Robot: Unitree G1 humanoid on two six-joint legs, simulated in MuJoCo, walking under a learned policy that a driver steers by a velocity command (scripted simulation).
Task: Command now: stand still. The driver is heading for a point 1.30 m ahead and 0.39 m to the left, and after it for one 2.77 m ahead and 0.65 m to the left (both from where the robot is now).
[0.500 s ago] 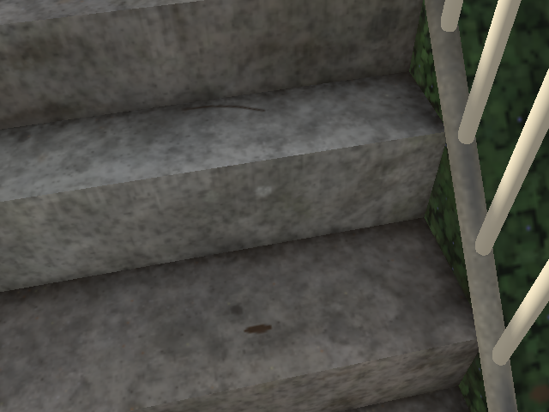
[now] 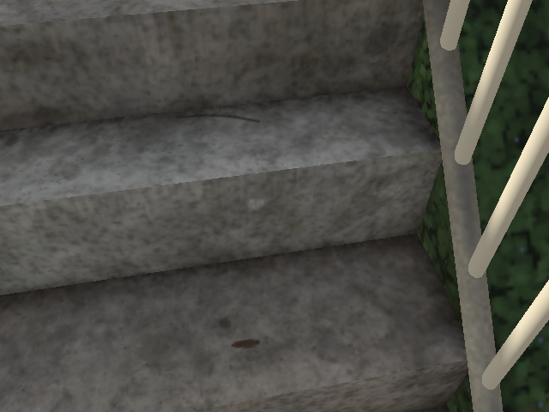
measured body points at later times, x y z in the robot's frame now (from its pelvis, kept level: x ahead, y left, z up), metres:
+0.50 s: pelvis -0.01 +0.01 +0.00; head +0.01 +0.01 +0.45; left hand +0.02 +0.23 -0.15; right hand -0.04 -0.22 -0.15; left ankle -0.02 +0.15 -0.74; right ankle +0.00 -0.09 -0.74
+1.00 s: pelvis +0.03 +0.03 -0.02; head +0.04 +0.04 +0.43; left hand +0.05 +0.27 -0.17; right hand +0.02 -0.21 -0.16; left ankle -0.02 +0.15 -0.74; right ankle +0.00 -0.09 -0.74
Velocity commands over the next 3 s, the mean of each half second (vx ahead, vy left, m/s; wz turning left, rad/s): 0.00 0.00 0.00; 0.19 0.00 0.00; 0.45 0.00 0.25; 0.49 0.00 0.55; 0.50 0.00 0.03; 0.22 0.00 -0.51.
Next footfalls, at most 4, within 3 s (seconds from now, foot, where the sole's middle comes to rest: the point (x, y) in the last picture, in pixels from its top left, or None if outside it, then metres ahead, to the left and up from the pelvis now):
1.24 right None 0.13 -0.09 -0.78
1.86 left None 0.24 0.29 -0.55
2.80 right None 0.29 -0.11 -0.55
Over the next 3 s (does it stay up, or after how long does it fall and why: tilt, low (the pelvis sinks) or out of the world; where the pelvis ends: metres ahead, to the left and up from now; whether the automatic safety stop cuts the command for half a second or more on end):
stays up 0.28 0.00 0.21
